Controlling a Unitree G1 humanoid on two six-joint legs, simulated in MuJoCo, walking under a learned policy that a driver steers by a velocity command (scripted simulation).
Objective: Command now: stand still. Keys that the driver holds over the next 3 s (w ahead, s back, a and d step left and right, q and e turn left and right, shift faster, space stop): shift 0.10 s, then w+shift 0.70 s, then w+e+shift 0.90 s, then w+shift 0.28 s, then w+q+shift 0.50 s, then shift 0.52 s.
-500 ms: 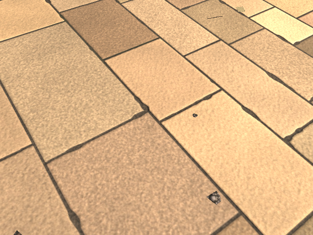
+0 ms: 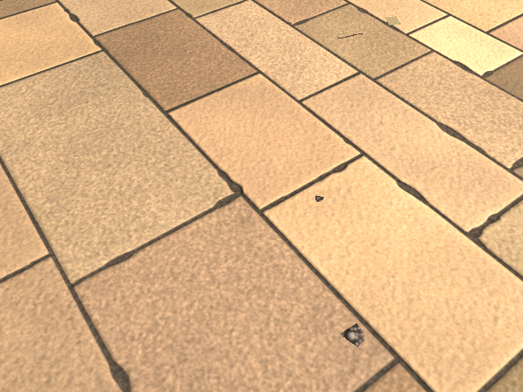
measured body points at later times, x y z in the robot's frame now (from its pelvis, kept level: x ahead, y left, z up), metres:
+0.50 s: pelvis +0.09 +0.06 -0.01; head +0.11 +0.09 +0.44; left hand +0.19 +0.33 -0.15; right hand +0.13 -0.20 -0.13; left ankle +0.07 +0.17 -0.74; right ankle +0.02 -0.09 -0.66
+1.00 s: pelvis +0.47 +0.02 -0.02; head +0.51 +0.03 +0.43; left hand +0.63 +0.27 -0.14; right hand +0.48 -0.25 -0.15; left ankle +0.27 +0.18 -0.60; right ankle +0.56 -0.06 -0.74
